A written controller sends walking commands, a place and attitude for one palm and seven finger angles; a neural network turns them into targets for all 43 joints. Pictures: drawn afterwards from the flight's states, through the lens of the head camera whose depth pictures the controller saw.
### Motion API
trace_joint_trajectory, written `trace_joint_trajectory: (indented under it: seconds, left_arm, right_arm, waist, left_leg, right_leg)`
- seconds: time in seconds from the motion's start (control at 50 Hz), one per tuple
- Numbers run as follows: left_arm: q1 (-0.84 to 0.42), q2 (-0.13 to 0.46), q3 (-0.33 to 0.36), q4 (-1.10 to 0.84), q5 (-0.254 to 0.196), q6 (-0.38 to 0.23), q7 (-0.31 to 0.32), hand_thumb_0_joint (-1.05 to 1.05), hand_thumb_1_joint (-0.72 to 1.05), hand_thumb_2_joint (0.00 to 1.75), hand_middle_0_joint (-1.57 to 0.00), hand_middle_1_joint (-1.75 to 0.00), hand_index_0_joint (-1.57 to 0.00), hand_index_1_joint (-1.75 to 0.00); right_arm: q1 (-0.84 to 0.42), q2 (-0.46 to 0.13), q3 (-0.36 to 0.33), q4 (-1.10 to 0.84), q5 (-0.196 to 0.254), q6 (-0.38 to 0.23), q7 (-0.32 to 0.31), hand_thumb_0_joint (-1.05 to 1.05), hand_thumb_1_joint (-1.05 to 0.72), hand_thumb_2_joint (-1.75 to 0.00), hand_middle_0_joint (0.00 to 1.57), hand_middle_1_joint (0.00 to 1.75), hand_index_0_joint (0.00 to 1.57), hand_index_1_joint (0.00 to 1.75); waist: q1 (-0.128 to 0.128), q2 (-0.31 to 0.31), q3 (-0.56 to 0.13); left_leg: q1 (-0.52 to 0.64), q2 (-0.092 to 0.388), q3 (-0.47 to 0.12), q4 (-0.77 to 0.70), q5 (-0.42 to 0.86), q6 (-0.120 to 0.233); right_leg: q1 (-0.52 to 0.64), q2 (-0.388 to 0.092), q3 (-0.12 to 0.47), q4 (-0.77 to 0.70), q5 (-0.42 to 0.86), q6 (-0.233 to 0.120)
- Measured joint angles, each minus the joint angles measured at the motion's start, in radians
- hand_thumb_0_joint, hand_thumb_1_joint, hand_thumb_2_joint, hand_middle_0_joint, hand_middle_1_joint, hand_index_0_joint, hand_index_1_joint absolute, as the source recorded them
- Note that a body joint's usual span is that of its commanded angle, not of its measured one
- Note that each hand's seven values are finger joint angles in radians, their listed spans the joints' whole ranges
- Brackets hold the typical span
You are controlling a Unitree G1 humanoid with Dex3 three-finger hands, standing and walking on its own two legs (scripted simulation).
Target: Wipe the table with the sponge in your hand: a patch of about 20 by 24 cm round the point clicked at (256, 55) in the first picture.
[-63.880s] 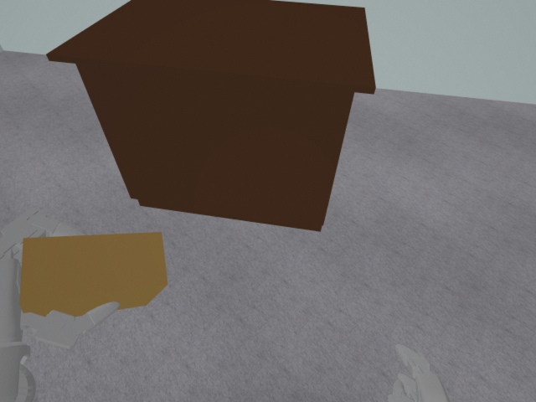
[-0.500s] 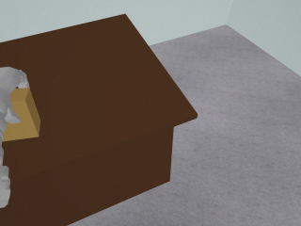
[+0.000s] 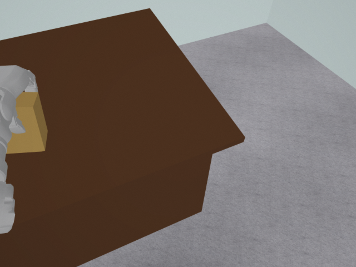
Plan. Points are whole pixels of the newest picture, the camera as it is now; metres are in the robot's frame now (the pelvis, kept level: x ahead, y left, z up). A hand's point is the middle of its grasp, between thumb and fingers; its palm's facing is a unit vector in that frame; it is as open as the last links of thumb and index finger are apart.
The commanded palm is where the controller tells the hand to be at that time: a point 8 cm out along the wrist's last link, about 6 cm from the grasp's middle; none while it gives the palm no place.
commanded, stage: slide across to the middle lane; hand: left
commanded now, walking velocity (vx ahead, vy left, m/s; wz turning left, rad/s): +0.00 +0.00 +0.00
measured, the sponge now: (16, 130) +0.38 +0.40 +0.08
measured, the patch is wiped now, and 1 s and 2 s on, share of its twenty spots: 1.00 1.00 1.00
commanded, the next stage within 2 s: wipe back along the middle lane in 0.56 s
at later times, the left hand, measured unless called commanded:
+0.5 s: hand (48, 89) +0.45 +0.31 +0.15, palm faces -0.05 +0.06 -1.00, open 10.1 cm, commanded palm +0.43 +0.31 +0.21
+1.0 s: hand (51, 98) +0.42 +0.29 +0.15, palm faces +0.00 +0.03 -1.00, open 10.1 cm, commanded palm +0.39 +0.28 +0.19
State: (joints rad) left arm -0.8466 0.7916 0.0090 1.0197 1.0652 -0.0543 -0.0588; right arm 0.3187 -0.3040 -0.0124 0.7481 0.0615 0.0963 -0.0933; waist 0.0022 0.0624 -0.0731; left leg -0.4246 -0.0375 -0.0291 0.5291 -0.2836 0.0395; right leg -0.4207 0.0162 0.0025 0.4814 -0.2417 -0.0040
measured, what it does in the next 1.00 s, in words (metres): stands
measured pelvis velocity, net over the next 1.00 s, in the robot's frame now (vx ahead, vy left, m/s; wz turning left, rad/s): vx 0.03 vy -0.01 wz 0.00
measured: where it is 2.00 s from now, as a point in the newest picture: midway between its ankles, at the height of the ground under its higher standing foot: outside the picture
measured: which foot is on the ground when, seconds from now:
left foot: down 0.00-1.00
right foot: down 0.00-1.00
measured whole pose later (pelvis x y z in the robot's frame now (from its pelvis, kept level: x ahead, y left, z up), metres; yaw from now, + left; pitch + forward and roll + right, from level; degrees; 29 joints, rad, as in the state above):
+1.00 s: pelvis +0.03 -0.01 +0.01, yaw +0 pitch +6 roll +0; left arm -0.61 0.56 -0.08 0.55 0.97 0.30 -0.05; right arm 0.20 -0.32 0.00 0.73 0.06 0.12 -0.06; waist 0.04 0.09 -0.07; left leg -0.24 -0.04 -0.02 0.42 -0.28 0.03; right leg -0.26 0.01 0.01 0.41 -0.26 -0.01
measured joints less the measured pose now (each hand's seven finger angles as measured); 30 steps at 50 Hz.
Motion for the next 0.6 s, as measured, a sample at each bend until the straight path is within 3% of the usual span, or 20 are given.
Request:
trace_joint_trajectory:
  seconds: [0.24,0.36,0.44,0.6]
  left_arm:
    - [-0.015,-0.046,-0.071,-0.048,-0.044,0.041,0.022,0.00,-0.60,1.05,-0.79,-1.36,-0.82,-1.39]
    - [-0.016,-0.113,-0.091,-0.108,-0.074,0.080,0.017,0.00,-0.58,1.05,-0.77,-1.37,-0.80,-1.40]
    - [0.004,-0.164,-0.097,-0.156,-0.043,0.123,0.027,0.00,-0.58,1.04,-0.76,-1.38,-0.79,-1.41]
    - [0.007,-0.218,-0.099,-0.143,-0.047,0.231,0.044,0.00,-0.57,1.04,-0.75,-1.39,-0.79,-1.41]
  right_arm:
    - [-0.017,0.013,0.004,0.030,0.004,-0.022,0.001,0.01,-0.91,-0.90,0.21,0.30,0.20,0.30]
    - [-0.049,0.012,0.007,0.025,0.000,-0.022,0.010,0.01,-0.91,-0.90,0.21,0.30,0.20,0.30]
    - [-0.083,0.013,0.013,0.012,-0.006,-0.014,0.021,0.01,-0.91,-0.90,0.21,0.30,0.20,0.30]
    - [-0.139,0.019,0.032,-0.004,-0.008,-0.002,0.029,0.01,-0.91,-0.90,0.21,0.30,0.20,0.30]
  waist:
    - [0.017,0.002,0.018]
    - [0.027,0.006,0.018]
    - [0.026,0.009,0.013]
    - [0.020,0.016,0.009]
  left_leg:
    - [0.055,-0.015,-0.014,-0.043,0.013,0.007]
    - [0.090,-0.020,-0.016,-0.071,0.020,0.008]
    - [0.110,-0.020,-0.009,-0.088,0.022,0.008]
    - [0.135,-0.014,0.000,-0.107,0.023,0.005]
  right_leg:
    - [0.060,-0.016,-0.012,-0.039,0.003,0.006]
    - [0.093,-0.021,-0.013,-0.063,0.007,0.008]
    - [0.106,-0.021,-0.006,-0.070,0.007,0.008]
    - [0.121,-0.016,0.004,-0.075,0.004,0.006]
